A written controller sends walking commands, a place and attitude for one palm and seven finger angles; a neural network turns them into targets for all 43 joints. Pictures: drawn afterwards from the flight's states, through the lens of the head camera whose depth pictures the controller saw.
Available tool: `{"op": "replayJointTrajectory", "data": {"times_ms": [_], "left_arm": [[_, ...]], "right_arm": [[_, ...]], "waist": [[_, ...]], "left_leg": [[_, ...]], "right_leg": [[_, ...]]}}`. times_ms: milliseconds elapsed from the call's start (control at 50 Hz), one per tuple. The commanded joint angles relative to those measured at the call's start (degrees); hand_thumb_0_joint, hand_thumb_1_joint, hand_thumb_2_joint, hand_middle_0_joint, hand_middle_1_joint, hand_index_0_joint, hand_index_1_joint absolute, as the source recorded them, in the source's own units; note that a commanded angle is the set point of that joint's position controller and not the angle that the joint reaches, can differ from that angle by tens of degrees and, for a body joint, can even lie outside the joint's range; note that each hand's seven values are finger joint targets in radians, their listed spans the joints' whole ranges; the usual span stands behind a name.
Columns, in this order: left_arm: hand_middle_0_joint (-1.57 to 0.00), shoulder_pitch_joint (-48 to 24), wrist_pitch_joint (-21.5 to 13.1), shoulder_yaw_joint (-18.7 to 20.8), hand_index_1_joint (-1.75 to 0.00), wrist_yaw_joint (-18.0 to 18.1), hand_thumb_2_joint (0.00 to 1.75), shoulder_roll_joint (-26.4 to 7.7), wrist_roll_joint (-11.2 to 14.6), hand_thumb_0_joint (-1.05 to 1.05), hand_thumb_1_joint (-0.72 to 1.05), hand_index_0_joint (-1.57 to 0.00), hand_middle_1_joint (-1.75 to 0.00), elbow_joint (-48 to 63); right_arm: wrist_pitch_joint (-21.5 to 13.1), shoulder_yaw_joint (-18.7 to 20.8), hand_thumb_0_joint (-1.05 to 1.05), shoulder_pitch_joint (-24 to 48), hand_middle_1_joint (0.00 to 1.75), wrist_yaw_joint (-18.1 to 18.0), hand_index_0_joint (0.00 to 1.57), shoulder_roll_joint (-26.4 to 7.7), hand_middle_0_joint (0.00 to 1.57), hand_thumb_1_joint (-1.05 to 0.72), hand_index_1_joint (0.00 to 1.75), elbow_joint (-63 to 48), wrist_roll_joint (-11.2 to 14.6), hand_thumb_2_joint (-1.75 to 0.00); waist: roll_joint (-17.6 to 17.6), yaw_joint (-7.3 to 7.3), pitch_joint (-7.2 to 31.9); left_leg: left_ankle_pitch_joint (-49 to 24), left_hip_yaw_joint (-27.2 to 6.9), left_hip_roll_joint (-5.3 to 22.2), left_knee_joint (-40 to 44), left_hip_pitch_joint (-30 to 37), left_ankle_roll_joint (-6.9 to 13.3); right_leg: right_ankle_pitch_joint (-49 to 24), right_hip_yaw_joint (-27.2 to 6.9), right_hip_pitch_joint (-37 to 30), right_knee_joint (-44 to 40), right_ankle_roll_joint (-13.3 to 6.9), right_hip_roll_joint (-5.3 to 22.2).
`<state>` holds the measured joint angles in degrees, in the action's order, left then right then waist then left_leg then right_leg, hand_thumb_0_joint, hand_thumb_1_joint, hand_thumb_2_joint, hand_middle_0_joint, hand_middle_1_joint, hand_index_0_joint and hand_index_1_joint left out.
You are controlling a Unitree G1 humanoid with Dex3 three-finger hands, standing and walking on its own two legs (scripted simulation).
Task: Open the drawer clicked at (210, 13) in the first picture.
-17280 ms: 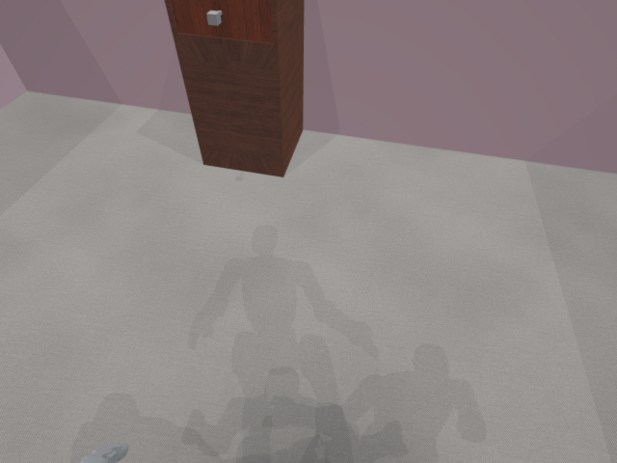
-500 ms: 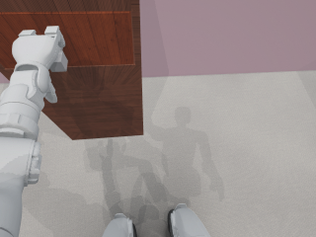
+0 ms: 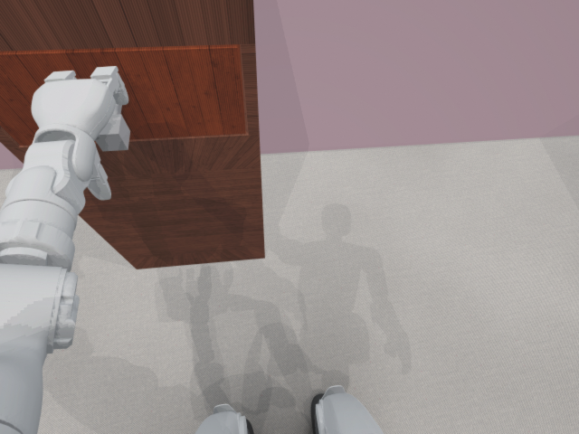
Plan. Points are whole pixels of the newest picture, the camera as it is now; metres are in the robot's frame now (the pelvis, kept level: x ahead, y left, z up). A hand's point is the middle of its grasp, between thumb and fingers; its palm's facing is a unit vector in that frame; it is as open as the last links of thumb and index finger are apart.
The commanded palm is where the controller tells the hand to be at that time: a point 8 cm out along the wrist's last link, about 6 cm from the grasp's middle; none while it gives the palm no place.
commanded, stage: lift the fingers back up to retry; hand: left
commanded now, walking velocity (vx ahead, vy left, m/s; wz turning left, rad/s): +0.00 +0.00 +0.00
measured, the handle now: (113, 122) +0.57 +0.21 +0.03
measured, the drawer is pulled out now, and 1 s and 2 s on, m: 0.00 0.00 0.00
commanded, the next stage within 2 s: re-aim the fingers above the handle in 0.46 s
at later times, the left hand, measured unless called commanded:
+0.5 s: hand (82, 116) +0.53 +0.22 +0.09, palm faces -0.09 -0.02 -1.00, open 13.8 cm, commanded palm +0.51 +0.23 +0.15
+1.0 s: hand (85, 116) +0.53 +0.22 +0.09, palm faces -0.08 -0.01 -1.00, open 13.8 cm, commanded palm +0.51 +0.23 +0.14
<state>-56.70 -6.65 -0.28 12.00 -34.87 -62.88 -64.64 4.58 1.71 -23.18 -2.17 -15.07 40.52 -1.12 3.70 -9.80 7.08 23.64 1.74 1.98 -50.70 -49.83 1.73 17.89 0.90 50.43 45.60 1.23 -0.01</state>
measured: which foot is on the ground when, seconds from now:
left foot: down 0.00-1.00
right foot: down 0.00-1.00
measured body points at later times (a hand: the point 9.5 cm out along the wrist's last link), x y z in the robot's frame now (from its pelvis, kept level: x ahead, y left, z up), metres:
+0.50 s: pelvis +0.03 -0.01 +0.02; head +0.13 -0.01 +0.46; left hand +0.53 +0.22 +0.14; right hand +0.04 -0.29 -0.10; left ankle -0.01 +0.10 -0.69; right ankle +0.03 -0.14 -0.69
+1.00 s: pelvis +0.03 -0.01 +0.02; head +0.12 -0.02 +0.46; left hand +0.53 +0.22 +0.15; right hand +0.03 -0.29 -0.11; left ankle -0.01 +0.10 -0.69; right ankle +0.03 -0.14 -0.69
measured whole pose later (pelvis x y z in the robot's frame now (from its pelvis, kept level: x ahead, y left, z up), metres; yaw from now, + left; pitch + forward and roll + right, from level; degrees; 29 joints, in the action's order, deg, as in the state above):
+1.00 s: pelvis +0.03 -0.01 +0.02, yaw +0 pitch +18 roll -1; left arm -52.4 -6.0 0.4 10.0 -32.8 -62.4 -61.9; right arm 6.4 3.0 -21.0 -1.9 -15.5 40.3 -0.3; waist 3.4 -7.2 6.7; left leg 21.6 2.6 2.1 -40.7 -37.2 0.7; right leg 16.9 0.2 39.2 37.8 0.4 -0.4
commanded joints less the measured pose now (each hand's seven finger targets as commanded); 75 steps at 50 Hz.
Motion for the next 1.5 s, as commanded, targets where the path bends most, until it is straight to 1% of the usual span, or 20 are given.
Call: {"op": "replayJointTrajectory", "data": {"times_ms": [0, 100, 180, 280, 380, 460, 540, 620, 660, 700, 800, 920, 1040, 1100, 1140, 1160, 1280, 1300, 1360, 1480], "left_arm": [[-0.30, -27.2, -1.2, 4.5, -1.20, 3.5, 0.30, -16.1, 0.9, 0.00, -0.50, -0.30, -1.20, 14.4], [-0.30, -22.8, 1.1, 4.5, -1.20, 3.6, 0.30, -14.5, 1.7, 0.00, -0.50, -0.30, -1.20, 13.0], [-0.30, -23.6, 2.9, 1.6, -1.20, 2.0, 0.30, -12.2, 1.7, 0.00, -0.50, -0.30, -1.20, 13.7], [-0.30, -25.2, 1.7, 0.9, -1.20, -0.7, 0.30, -11.7, 2.4, 0.00, -0.50, -0.30, -1.20, 15.1], [-0.30, -19.8, -0.1, 2.1, -1.20, -1.5, 0.30, -12.6, 2.2, 0.00, -0.50, -0.30, -1.20, 12.0], [-0.30, -19.6, -1.5, 4.2, -1.20, -0.4, 0.30, -14.3, 1.5, 0.00, -0.50, -0.30, -1.20, 14.7], [-0.30, -22.4, -2.2, 3.2, -1.20, 1.2, 0.30, -12.3, 1.6, 0.00, -0.50, -0.30, -1.20, 18.1], [-0.30, -24.7, -1.7, 4.7, -1.20, 2.7, 0.30, -14.5, 1.0, 0.00, -0.50, -0.30, -1.20, 19.0], [-0.30, -24.2, -0.8, 2.8, -1.20, 3.1, 0.30, -11.4, 1.1, 0.00, -0.50, -0.30, -1.20, 18.1], [-0.30, -24.0, 0.0, 4.2, -1.20, 3.1, 0.30, -13.2, 1.0, 0.00, -0.50, -0.30, -1.20, 16.9], [-0.30, -23.5, 2.0, 2.4, -1.20, 1.7, 0.30, -11.6, 1.2, 0.00, -0.50, -0.30, -1.20, 14.4], [-0.30, -17.3, 1.2, 5.6, -1.20, -0.2, 0.30, -16.1, 1.1, 0.00, -0.50, -0.30, -1.20, 11.6], [-0.30, -19.8, -1.8, 6.5, -1.20, 0.4, 0.30, -18.2, 0.7, 0.00, -0.50, -0.30, -1.20, 15.2], [-0.30, -23.9, -2.9, 2.9, -1.20, 1.2, 0.30, -13.5, 0.8, 0.00, -0.50, -0.30, -1.20, 16.6], [-0.30, -25.4, -2.8, 3.7, -1.20, 1.9, 0.30, -15.2, 0.5, 0.00, -0.50, -0.30, -1.20, 15.5], [-0.30, -27.2, -2.6, 1.9, -1.20, 2.1, 0.30, -13.2, 0.6, 0.00, -0.50, -0.30, -1.20, 15.2], [-0.30, -30.5, -1.3, 1.6, -1.20, 2.9, 0.30, -12.4, 0.6, 0.00, -0.50, -0.30, -1.20, 15.0], [-0.30, -30.6, -0.7, 0.7, -1.20, 2.7, 0.30, -10.8, 0.9, 0.00, -0.50, -0.30, -1.20, 14.2], [-0.30, -26.1, 1.7, 2.6, -1.20, 2.4, 0.30, -12.9, 0.7, 0.00, -0.50, -0.30, -1.20, 9.3], [-0.30, -24.1, 3.8, 3.6, -1.20, 1.2, 0.30, -15.5, -0.1, 0.00, -0.50, -0.30, -1.20, 6.9]], "right_arm": [[-0.6, 3.9, 0.00, -9.4, 0.30, -0.7, 0.20, -10.2, 0.20, -0.90, 0.30, -1.6, -0.4, -0.90], [0.2, 4.2, 0.00, -9.1, 0.30, 0.2, 0.20, -10.2, 0.20, -0.90, 0.30, -1.5, -0.4, -0.90], [0.6, 4.4, 0.00, -8.4, 0.30, 0.2, 0.20, -10.1, 0.20, -0.90, 0.30, -1.8, 0.3, -0.90], [0.8, 4.6, 0.00, -7.9, 0.30, -0.5, 0.20, -9.8, 0.20, -0.90, 0.30, -2.1, 0.6, -0.90], [1.0, 4.2, 0.00, -6.8, 0.30, -0.8, 0.20, -9.8, 0.20, -0.90, 0.30, -2.6, 0.7, -0.90], [0.9, 4.5, 0.00, -6.2, 0.30, -0.6, 0.20, -9.5, 0.20, -0.90, 0.30, -3.4, 0.3, -0.90], [0.7, 5.0, 0.00, -6.4, 0.30, -0.3, 0.20, -9.3, 0.20, -0.90, 0.30, -3.2, 0.1, -0.90], [0.4, 5.2, 0.00, -6.4, 0.30, -0.2, 0.20, -9.4, 0.20, -0.90, 0.30, -2.7, -0.2, -0.90], [0.3, 5.3, 0.00, -6.5, 0.30, 0.0, 0.20, -9.2, 0.20, -0.90, 0.30, -2.4, -0.1, -0.90], [0.4, 5.3, 0.00, -6.7, 0.30, 0.0, 0.20, -9.6, 0.20, -0.90, 0.30, -2.0, -0.1, -0.90], [0.6, 5.0, 0.00, -6.4, 0.30, 0.0, 0.20, -9.6, 0.20, -0.90, 0.30, -2.2, 0.2, -0.90], [0.9, 4.4, 0.00, -5.4, 0.30, -0.7, 0.20, -9.7, 0.20, -0.90, 0.30, -3.3, 0.4, -0.90], [0.2, 4.5, 0.00, -5.3, 0.30, -1.2, 0.20, -9.9, 0.20, -0.90, 0.30, -3.8, 0.6, -0.90], [-0.5, 5.0, 0.00, -6.0, 0.30, -1.1, 0.20, -9.6, 0.20, -0.90, 0.30, -3.1, 0.5, -0.90], [-0.9, 5.1, 0.00, -6.7, 0.30, -1.2, 0.20, -10.0, 0.20, -0.90, 0.30, -2.1, 0.6, -0.90], [-1.1, 5.0, 0.00, -6.9, 0.30, -1.1, 0.20, -9.9, 0.20, -0.90, 0.30, -2.1, 0.5, -0.90], [-1.5, 5.2, 0.00, -8.3, 0.30, -0.6, 0.20, -10.1, 0.20, -0.90, 0.30, -0.8, 0.0, -0.90], [-1.4, 5.2, 0.00, -8.6, 0.30, -0.4, 0.20, -10.1, 0.20, -0.90, 0.30, -0.5, -0.2, -0.90], [-0.8, 4.6, 0.00, -8.0, 0.30, -0.1, 0.20, -10.2, 0.20, -0.90, 0.30, -0.8, 0.1, -0.90], [-0.3, 4.0, 0.00, -7.6, 0.30, -0.3, 0.20, -10.5, 0.20, -0.90, 0.30, -2.1, 0.4, -0.90]], "waist": [[4.7, 0.54, 27.6], [3.7, 1.88, 27.9], [2.0, 1.42, 25.7], [0.5, 0.77, 23.6], [-1.4, 2.12, 20.2], [0.5, 3.22, 23.7], [1.5, 2.29, 25.6], [2.0, 2.25, 28.3], [2.4, 1.95, 27.7], [1.4, 2.15, 27.9], [0.8, 1.98, 26.1], [-2.8, 3.74, 24.2], [-1.4, 3.41, 22.9], [0.1, 1.31, 23.1], [0.6, 0.91, 23.0], [1.6, 0.33, 22.6], [5.6, 0.22, 27.4], [4.4, -0.15, 27.3], [3.1, 1.43, 24.5], [-1.0, 2.04, 23.3]], "left_leg": [[-26.1, -3.1, -1.7, 6.0, 23.3, 0.0], [-31.8, -2.3, -1.6, 7.3, 25.5, -0.2], [-30.3, -1.8, -1.7, 9.5, 25.7, 0.1], [-30.4, -1.8, -2.0, 10.9, 27.8, 0.4], [-28.1, -0.8, -2.5, 11.8, 24.7, 0.5], [-31.2, -0.3, -2.7, 10.8, 25.5, 0.4], [-35.1, -0.9, -2.4, 9.8, 28.1, 0.3], [-35.2, -1.0, -2.7, 9.3, 28.1, 0.3], [-35.5, -0.9, -2.6, 9.3, 28.9, 0.3], [-36.2, -1.1, -2.5, 9.2, 28.8, 0.2], [-32.7, -0.4, -2.8, 10.4, 27.1, 0.5], [-28.3, 0.5, -3.0, 11.8, 22.5, 0.9], [-24.9, 0.3, -3.0, 12.1, 22.0, 0.8], [-25.1, -0.2, -2.7, 11.4, 25.0, 0.7], [-23.7, -0.8, -2.6, 11.2, 25.2, 0.6], [-23.2, -0.9, -2.8, 11.2, 25.5, 0.5], [-29.2, -2.1, -2.3, 9.6, 30.2, -0.3], [-31.2, -2.4, -2.2, 9.6, 30.7, -0.4], [-30.2, -1.9, -2.1, 10.1, 27.3, -0.4], [-26.5, -0.9, -2.2, 11.3, 22.7, 0.3]], "right_leg": [[-13.6, 1.9, -14.3, -4.8, -2.7, -3.4], [-17.7, 2.0, -18.2, -6.0, -2.7, -3.5], [-18.8, 1.7, -20.7, -8.0, -2.4, -3.3], [-19.7, 1.3, -22.5, -9.8, -2.3, -3.2], [-20.3, 0.9, -23.9, -10.0, -2.4, -2.8], [-23.2, 0.4, -25.5, -9.0, -2.5, -2.7], [-23.9, 0.6, -23.9, -8.4, -2.3, -3.0], [-24.8, 0.4, -25.0, -7.9, -2.2, -2.9], [-24.1, 0.7, -23.8, -8.2, -2.2, -3.0], [-24.3, 0.7, -24.1, -8.1, -2.3, -3.1], [-24.1, 0.5, -25.5, -9.1, -2.3, -2.9], [-24.9, -0.2, -29.8, -9.4, -2.1, -2.4], [-21.1, -0.4, -27.7, -9.4, -2.2, -2.4], [-18.7, 0.0, -23.6, -9.7, -2.3, -2.7], [-16.5, 0.2, -21.5, -9.6, -2.4, -2.8], [-15.6, 0.2, -20.4, -9.7, -2.4, -2.8], [-16.3, 1.2, -17.3, -8.5, -2.7, -3.1], [-17.1, 1.5, -17.3, -8.5, -2.7, -3.2], [-17.0, 1.7, -18.6, -8.4, -2.7, -3.2], [-18.3, 1.1, -22.8, -8.7, -2.5, -2.9]]}}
